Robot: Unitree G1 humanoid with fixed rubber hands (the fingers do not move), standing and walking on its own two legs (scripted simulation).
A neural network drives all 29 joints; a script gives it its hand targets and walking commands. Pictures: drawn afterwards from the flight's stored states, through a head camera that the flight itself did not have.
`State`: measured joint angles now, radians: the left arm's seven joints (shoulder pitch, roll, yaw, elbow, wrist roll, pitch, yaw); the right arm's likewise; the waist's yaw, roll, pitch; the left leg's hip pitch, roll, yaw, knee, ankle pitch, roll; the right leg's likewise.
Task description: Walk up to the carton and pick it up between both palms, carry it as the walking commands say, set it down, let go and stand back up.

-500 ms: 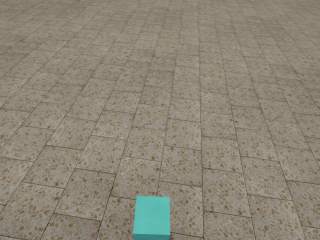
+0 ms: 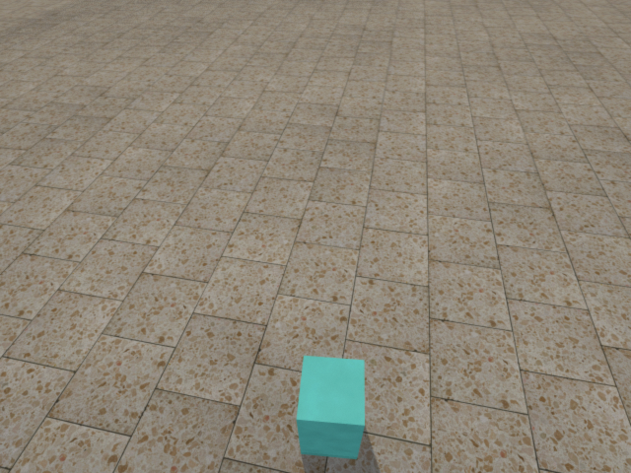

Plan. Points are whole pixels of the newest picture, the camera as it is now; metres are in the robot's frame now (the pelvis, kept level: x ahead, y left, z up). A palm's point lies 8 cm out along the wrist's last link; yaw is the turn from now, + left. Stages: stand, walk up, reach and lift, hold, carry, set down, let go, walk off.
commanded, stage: walk up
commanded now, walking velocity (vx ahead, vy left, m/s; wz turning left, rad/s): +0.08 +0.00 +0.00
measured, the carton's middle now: (331, 409) +0.44 +0.00 -0.63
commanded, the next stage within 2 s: none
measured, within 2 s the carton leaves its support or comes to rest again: neither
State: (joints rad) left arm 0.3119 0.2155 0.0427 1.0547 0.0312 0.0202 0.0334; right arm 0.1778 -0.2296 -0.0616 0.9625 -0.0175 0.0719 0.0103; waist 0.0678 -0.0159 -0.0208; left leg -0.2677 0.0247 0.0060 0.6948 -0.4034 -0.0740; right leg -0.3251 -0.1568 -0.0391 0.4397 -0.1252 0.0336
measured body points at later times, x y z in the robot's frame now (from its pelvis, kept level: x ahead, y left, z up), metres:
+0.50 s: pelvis +0.03 +0.03 +0.01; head +0.05 +0.06 +0.46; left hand +0.07 +0.28 -0.16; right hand -0.12 -0.17 -0.11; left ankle -0.05 +0.13 -0.74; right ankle +0.06 -0.12 -0.68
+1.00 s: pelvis +0.06 -0.02 +0.00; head +0.09 -0.02 +0.44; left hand +0.13 +0.22 -0.15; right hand +0.09 -0.26 -0.16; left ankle +0.05 +0.10 -0.68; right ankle +0.13 -0.12 -0.74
